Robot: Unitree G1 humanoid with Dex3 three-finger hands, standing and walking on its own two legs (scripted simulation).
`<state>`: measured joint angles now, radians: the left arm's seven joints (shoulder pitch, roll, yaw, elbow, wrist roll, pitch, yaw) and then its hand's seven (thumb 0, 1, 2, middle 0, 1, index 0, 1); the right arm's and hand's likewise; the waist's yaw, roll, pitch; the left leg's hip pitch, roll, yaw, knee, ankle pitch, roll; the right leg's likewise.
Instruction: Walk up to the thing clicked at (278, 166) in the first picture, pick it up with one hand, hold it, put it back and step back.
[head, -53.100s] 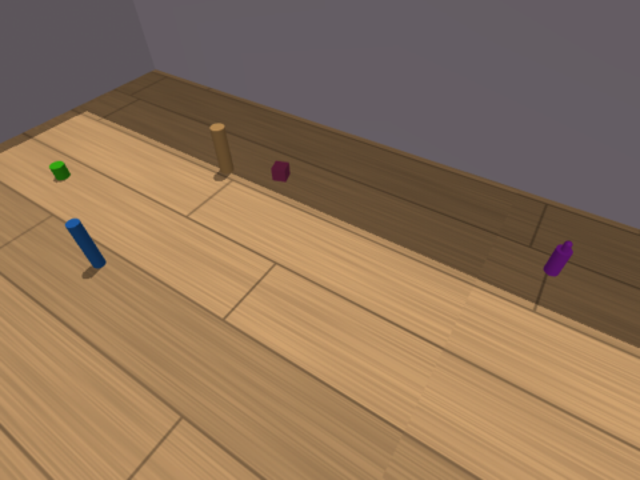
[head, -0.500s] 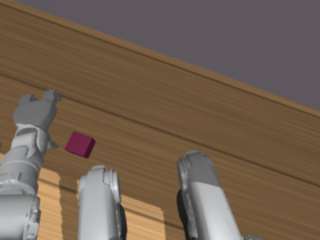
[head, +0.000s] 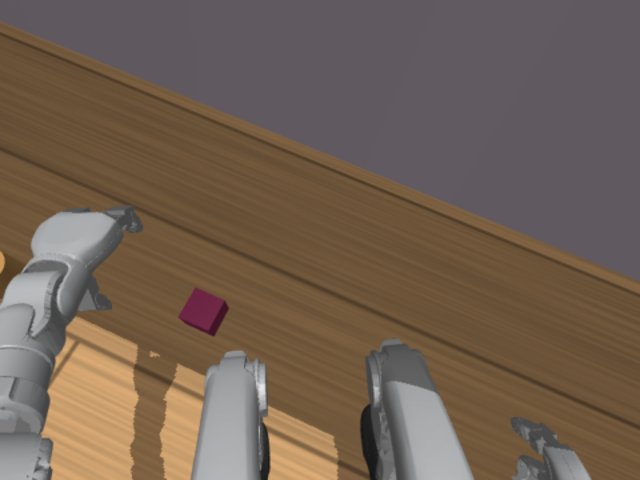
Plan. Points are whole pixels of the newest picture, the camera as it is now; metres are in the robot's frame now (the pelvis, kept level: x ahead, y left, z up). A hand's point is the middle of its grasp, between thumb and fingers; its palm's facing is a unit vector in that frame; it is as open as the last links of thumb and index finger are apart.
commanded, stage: go down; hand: left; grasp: from above
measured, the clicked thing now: (204, 312) +0.44 +0.22 -0.46
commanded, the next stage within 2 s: none
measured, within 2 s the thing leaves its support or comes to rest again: neither
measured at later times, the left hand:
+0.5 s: hand (60, 247) +0.41 +0.30 -0.02, palm faces -0.41 +0.02 -0.91, open 11.1 cm
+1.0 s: hand (42, 240) +0.41 +0.30 +0.01, palm faces -0.43 +0.01 -0.90, open 10.6 cm
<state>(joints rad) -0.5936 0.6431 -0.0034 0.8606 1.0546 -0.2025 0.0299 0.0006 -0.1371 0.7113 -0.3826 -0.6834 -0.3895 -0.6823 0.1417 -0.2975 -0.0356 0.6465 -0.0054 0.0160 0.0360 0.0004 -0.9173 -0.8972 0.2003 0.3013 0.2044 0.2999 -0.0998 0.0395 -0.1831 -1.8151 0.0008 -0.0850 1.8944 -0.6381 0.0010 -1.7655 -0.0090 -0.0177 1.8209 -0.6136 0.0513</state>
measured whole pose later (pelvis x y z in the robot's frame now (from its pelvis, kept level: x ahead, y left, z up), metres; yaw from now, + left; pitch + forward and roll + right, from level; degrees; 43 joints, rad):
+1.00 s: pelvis +0.02 +0.01 +0.09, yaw +0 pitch +28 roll -5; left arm -0.53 0.65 0.03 0.93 1.15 -0.32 0.14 0.00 0.03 0.53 -0.51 -0.58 -0.54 -0.57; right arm 0.20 -0.25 -0.04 0.72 0.00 0.05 0.01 0.00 -0.92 -0.90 0.20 0.30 0.21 0.30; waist -0.10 0.04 -0.18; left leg -1.49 0.02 -0.07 1.59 -0.60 0.01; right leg -1.44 0.00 -0.02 1.51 -0.56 0.05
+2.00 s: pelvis +0.03 +0.01 +0.12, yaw +0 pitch +26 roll -5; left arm -0.48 0.62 0.02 0.93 1.17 -0.31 0.18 0.00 0.02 0.54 -0.54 -0.53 -0.55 -0.53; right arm 0.22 -0.25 -0.04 0.71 -0.01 0.07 0.01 0.00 -0.92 -0.90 0.20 0.30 0.21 0.30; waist -0.09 0.04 -0.17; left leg -1.34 0.03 -0.06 1.47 -0.58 0.02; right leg -1.29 0.01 -0.01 1.37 -0.53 0.05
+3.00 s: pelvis +0.00 -0.01 -0.04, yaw -1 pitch +36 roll -5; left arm -0.78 0.53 0.00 1.30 1.25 -0.17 0.42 0.00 -0.56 0.92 -0.14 -0.97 -0.14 -0.98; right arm 0.13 -0.23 -0.04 0.78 -0.09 -0.04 0.07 0.00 -0.93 -0.90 0.20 0.30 0.20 0.30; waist -0.16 0.03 -0.16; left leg -2.00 0.01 -0.08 2.01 -0.65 -0.01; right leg -1.96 0.01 -0.01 1.95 -0.62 0.05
